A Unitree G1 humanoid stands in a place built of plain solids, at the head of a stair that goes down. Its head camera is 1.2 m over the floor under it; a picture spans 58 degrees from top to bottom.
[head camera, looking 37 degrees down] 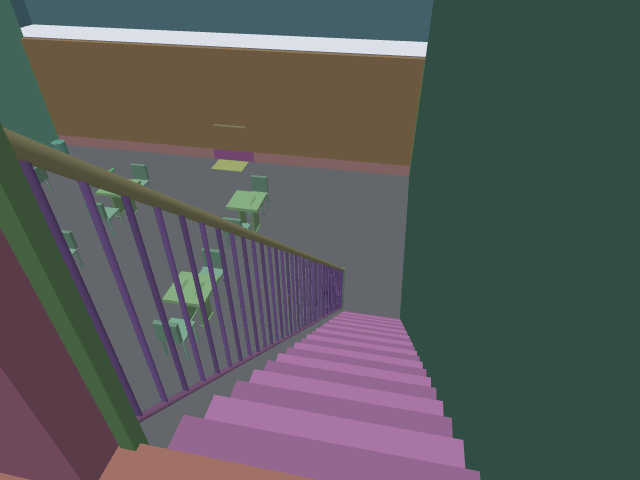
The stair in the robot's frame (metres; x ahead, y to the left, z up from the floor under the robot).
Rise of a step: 0.19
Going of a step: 0.20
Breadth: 0.99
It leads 11 degrees to the right of straight ahead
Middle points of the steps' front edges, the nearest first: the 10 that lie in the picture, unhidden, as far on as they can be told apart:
0.74 -0.01 -0.19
0.94 -0.05 -0.37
1.14 -0.09 -0.56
1.34 -0.13 -0.75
1.55 -0.17 -0.93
1.75 -0.21 -1.12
1.95 -0.25 -1.31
2.15 -0.29 -1.50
2.35 -0.33 -1.68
2.55 -0.37 -1.87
